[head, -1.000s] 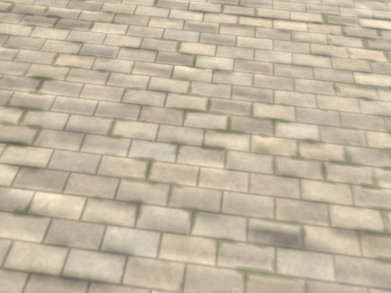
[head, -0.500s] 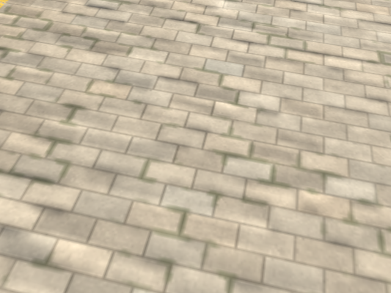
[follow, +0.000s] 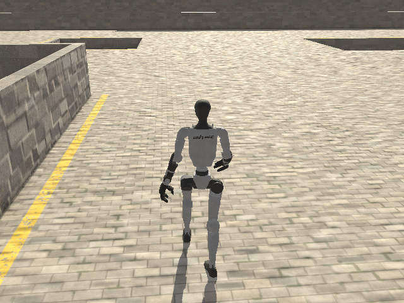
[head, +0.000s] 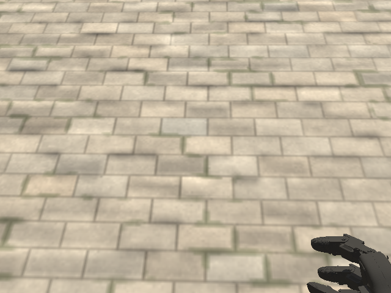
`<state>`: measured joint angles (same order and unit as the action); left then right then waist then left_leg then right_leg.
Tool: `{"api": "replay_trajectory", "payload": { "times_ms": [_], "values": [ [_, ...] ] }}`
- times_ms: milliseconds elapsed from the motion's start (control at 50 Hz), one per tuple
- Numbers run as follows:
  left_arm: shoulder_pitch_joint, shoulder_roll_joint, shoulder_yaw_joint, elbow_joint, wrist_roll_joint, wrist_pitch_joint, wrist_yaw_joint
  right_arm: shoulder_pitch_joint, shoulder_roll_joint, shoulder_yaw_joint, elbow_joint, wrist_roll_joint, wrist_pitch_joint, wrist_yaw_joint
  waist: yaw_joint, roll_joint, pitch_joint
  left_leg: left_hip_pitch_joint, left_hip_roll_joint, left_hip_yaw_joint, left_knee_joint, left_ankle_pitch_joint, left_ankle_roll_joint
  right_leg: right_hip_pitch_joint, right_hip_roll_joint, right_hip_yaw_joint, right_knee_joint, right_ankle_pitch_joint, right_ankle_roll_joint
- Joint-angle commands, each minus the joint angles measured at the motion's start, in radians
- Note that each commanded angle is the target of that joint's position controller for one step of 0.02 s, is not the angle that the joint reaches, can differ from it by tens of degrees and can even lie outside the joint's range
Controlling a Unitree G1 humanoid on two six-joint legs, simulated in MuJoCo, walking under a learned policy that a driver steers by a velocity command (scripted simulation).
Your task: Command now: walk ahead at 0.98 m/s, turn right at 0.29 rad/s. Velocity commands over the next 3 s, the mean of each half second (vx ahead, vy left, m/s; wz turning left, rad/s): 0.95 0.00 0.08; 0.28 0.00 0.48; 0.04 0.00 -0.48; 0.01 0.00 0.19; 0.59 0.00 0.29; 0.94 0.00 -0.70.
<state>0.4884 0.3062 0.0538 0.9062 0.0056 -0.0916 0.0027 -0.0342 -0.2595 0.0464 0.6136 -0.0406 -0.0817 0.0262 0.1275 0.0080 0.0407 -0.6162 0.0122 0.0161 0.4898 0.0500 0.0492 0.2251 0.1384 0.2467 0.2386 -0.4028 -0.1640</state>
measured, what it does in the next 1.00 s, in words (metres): walks ahead, turning left: left foot, then right foot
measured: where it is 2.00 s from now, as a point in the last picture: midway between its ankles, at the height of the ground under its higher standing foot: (232, 192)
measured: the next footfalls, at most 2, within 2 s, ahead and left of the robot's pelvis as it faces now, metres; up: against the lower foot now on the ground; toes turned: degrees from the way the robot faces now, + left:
left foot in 0.02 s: +0.23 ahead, +0.12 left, +0.00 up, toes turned -1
right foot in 0.46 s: +0.66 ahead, -0.11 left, +0.00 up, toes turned +2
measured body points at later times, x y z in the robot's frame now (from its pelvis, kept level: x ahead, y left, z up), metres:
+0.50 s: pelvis +0.49 +0.00 +0.00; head +0.54 -0.01 +0.44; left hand +0.75 +0.21 -0.06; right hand +0.41 -0.27 -0.13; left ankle +0.23 +0.11 -0.64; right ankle +0.62 -0.10 -0.72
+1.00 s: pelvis +0.75 +0.04 +0.01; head +0.80 +0.07 +0.45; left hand +0.80 +0.35 -0.11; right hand +1.00 -0.14 -0.08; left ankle +0.83 +0.15 -0.72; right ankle +0.73 -0.11 -0.64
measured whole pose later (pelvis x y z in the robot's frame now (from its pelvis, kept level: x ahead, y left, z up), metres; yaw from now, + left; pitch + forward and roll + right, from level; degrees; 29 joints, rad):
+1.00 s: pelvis +0.75 +0.04 +0.01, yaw +20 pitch +1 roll +0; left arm 0.09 0.31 0.04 0.81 -0.02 0.00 0.02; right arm 0.11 -0.27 -0.04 0.65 -0.01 -0.02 0.03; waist -0.01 -0.01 0.09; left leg -0.45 -0.06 0.03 0.54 -0.10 0.09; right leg -0.44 -0.03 0.01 1.17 -0.55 0.05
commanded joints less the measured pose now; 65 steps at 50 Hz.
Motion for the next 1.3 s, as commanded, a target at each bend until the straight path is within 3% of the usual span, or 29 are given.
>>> {"api": "replay_trajectory", "payload": {
  "times_ms": [20,40,60,80,120,280,360,420,440,460,480,500,520,540,600,660,760,820,840,860,880,900,940,1040,1100,1240,1260,1280,1300],
  "values": [
    [-0.119,0.211,0.047,-0.051,0.036,-0.009,0.011,0.515,-0.248,-0.110,0.092,0.013,-0.003,-0.054,-0.353,-0.091,-0.269,0.757,0.011,-0.021,0.058,-0.199,0.056,-0.325,-0.190,-0.018,0.646,1.164,0.030],
    [-0.093,0.063,0.013,-0.085,0.027,-0.016,0.008,0.637,-0.310,-0.132,0.118,-0.022,-0.002,-0.068,-0.334,0.140,-0.359,0.972,0.243,-0.341,0.070,-0.480,0.117,-0.586,-0.072,-0.095,1.075,0.433,0.048],
    [0.058,0.024,-0.008,-0.105,-0.030,-0.020,-0.005,0.553,-0.323,-0.141,0.123,-0.026,-0.001,-0.042,-0.204,0.382,-0.447,1.069,0.407,-0.907,-0.153,-0.570,0.246,-0.840,0.030,-0.092,1.270,-0.046,0.069],
    [-0.054,0.090,-0.009,-0.091,0.000,-0.012,0.005,0.427,-0.210,-0.132,0.102,-0.006,0.000,-0.024,-0.208,0.139,-0.280,0.926,0.335,-0.799,-0.199,-0.680,0.227,-0.916,-0.082,-0.091,1.233,0.075,0.046],
    [-0.214,0.086,-0.013,-0.128,0.022,-0.003,-0.015,0.386,-0.109,-0.111,0.138,-0.009,-0.010,-0.015,-0.184,-0.052,-0.094,0.662,0.262,-0.546,-0.236,-0.523,0.196,-0.906,-0.135,-0.111,1.137,0.136,0.047],
    [-0.515,0.025,-0.074,-0.300,0.052,0.015,-0.068,0.472,-0.113,-0.099,0.253,0.034,-0.057,-0.010,-0.117,0.019,0.120,0.340,0.099,-0.167,-0.464,-0.126,0.149,-0.888,-0.237,-0.248,0.596,0.370,0.109],
    [-0.592,0.027,-0.083,-0.317,0.031,0.008,-0.068,0.533,-0.192,-0.118,0.283,0.054,-0.059,-0.012,-0.144,0.013,0.095,0.420,0.134,-0.155,-0.496,0.252,0.140,-0.651,-0.175,-0.307,0.364,0.546,0.101],
    [-0.381,0.110,-0.044,-0.255,0.050,-0.003,-0.028,0.566,-0.250,-0.128,0.310,0.035,-0.040,-0.022,-0.056,0.063,-0.103,0.594,0.122,-0.147,-0.093,0.719,0.084,-0.386,-0.076,-0.308,0.319,0.369,0.076],
    [-0.206,0.130,-0.031,-0.205,0.059,-0.013,-0.012,0.539,-0.253,-0.129,0.309,0.040,-0.032,-0.026,0.036,0.070,-0.174,0.503,0.081,-0.138,0.164,0.634,0.057,-0.187,-0.122,-0.279,0.278,0.422,0.074],
    [-0.050,0.209,-0.004,-0.180,0.083,-0.021,0.011,0.530,-0.175,-0.115,0.278,0.043,-0.032,-0.027,0.072,0.021,-0.288,0.318,0.013,-0.114,0.478,0.297,0.041,0.044,-0.329,-0.117,0.319,0.413,0.064],
    [-0.037,0.267,0.016,-0.191,0.111,-0.022,0.005,0.691,0.019,-0.076,0.247,0.105,-0.020,-0.047,-0.030,-0.267,-0.511,0.003,-0.103,-0.052,0.939,-0.643,0.006,0.340,-0.744,0.338,0.333,0.821,-0.083],
    [-0.051,0.213,0.021,-0.210,0.054,0.001,0.002,0.596,-0.143,-0.113,0.238,0.072,-0.001,-0.061,0.002,-0.102,-0.570,-0.018,-0.061,-0.092,1.003,-0.578,0.016,0.252,-0.666,0.339,0.320,0.923,-0.087],
    [-0.131,0.130,-0.001,-0.199,0.041,-0.001,0.000,0.473,-0.146,-0.123,0.215,0.063,0.005,-0.059,-0.024,-0.095,-0.383,-0.067,-0.014,-0.091,0.923,-0.491,0.014,0.101,-0.600,0.128,0.300,0.999,-0.047],
    [-0.219,0.095,-0.003,-0.216,-0.016,-0.008,0.000,0.434,-0.114,-0.118,0.173,0.089,0.004,-0.058,-0.032,-0.183,-0.251,-0.136,0.038,-0.110,0.905,-0.503,-0.043,0.013,-0.519,0.016,0.235,0.985,-0.044],
    [-0.340,0.022,-0.010,-0.194,0.006,-0.017,0.011,0.431,-0.068,-0.131,0.142,0.094,0.056,-0.051,-0.150,-0.150,-0.108,-0.025,0.104,-0.078,0.805,-0.436,-0.072,-0.295,-0.466,-0.170,0.091,0.822,-0.011],
    [-0.481,0.051,0.007,-0.197,-0.006,-0.021,0.020,0.354,-0.019,-0.117,0.071,0.070,0.078,-0.037,-0.194,-0.101,0.008,0.066,0.108,-0.025,0.501,-0.333,-0.083,-0.526,-0.436,-0.329,-0.006,0.828,-0.009],
    [-0.420,0.146,0.039,-0.158,-0.061,-0.013,0.028,0.320,-0.072,-0.126,0.044,0.041,0.071,0.027,-0.182,-0.070,-0.084,0.275,0.011,0.022,0.147,-0.003,-0.021,-0.401,-0.394,-0.415,0.105,0.832,0.017],
    [-0.405,0.164,0.046,-0.144,-0.062,0.008,0.026,0.407,-0.164,-0.165,0.057,0.024,0.061,0.026,-0.255,-0.027,-0.126,0.437,-0.060,0.046,0.030,0.028,0.049,-0.359,-0.362,-0.430,0.366,0.862,0.072],
    [-0.355,0.146,0.039,-0.135,-0.040,0.015,0.023,0.433,-0.216,-0.182,0.059,0.022,0.056,0.009,-0.266,0.053,-0.149,0.534,-0.038,0.010,-0.009,0.271,0.074,-0.409,-0.298,-0.443,0.561,0.679,0.121],
    [-0.228,0.050,0.008,-0.138,0.022,0.023,0.012,0.362,-0.302,-0.183,0.021,0.008,0.052,-0.015,-0.157,0.357,-0.206,0.743,0.219,-0.273,0.098,0.969,0.208,-0.665,-0.167,-0.436,0.946,-0.263,0.191],
    [-0.144,0.087,-0.003,-0.124,-0.010,0.029,-0.002,0.322,-0.262,-0.154,-0.031,-0.007,0.041,-0.007,-0.149,0.302,-0.453,0.868,0.414,-0.613,0.035,0.905,0.406,-0.782,-0.099,-0.226,1.169,-0.370,0.220],
    [-0.227,0.173,0.017,-0.119,-0.039,0.045,-0.007,0.280,-0.213,-0.145,-0.054,0.013,0.042,0.002,-0.193,0.124,-0.443,0.797,0.365,-0.535,-0.016,0.710,0.372,-0.779,-0.147,-0.155,1.183,-0.289,0.214],
    [-0.322,0.137,0.013,-0.132,-0.026,0.073,0.012,0.222,-0.160,-0.126,-0.028,0.045,0.044,0.002,-0.165,-0.001,-0.252,0.595,0.281,-0.405,-0.056,0.389,0.271,-0.824,-0.206,-0.171,1.054,-0.179,0.209],
    [-0.248,0.040,-0.013,-0.069,-0.021,0.107,0.024,0.131,-0.101,-0.108,0.011,-0.002,0.049,-0.025,-0.099,0.065,-0.226,0.330,0.204,-0.183,-0.127,0.290,0.213,-0.529,-0.219,-0.212,0.649,-0.062,0.232],
    [-0.304,0.105,0.007,-0.101,-0.031,0.117,0.021,0.148,-0.186,-0.139,0.029,0.011,0.074,-0.057,-0.129,0.104,-0.229,0.364,0.258,-0.184,-0.157,0.103,0.226,-0.551,-0.199,-0.253,0.650,0.017,0.228],
    [-0.242,0.084,0.033,-0.106,-0.021,0.142,0.002,0.062,-0.147,-0.150,0.050,0.046,0.100,-0.087,-0.073,0.104,-0.136,0.327,0.253,-0.045,-0.106,-0.173,0.119,-0.469,-0.180,-0.330,0.411,0.102,0.136],
    [-0.203,0.101,0.044,-0.095,-0.012,0.142,-0.003,0.080,-0.125,-0.151,0.064,0.060,0.105,-0.088,-0.063,0.048,-0.108,0.285,0.203,0.015,0.004,-0.270,0.055,-0.426,-0.181,-0.276,0.283,0.175,0.095],
    [-0.196,0.203,0.070,-0.116,-0.004,0.136,0.010,0.126,-0.083,-0.147,0.065,0.048,0.113,-0.086,-0.098,-0.206,-0.043,0.099,0.069,0.131,0.291,-0.456,-0.056,-0.386,-0.377,0.071,0.105,0.359,-0.002],
    [-0.196,0.292,0.081,-0.146,0.018,0.117,0.009,0.004,-0.079,-0.144,-0.006,0.027,0.104,-0.091,-0.068,-0.313,-0.006,-0.107,-0.104,0.019,0.489,-0.713,-0.102,-0.395,-0.516,0.378,0.025,0.512,-0.175]
  ]
}}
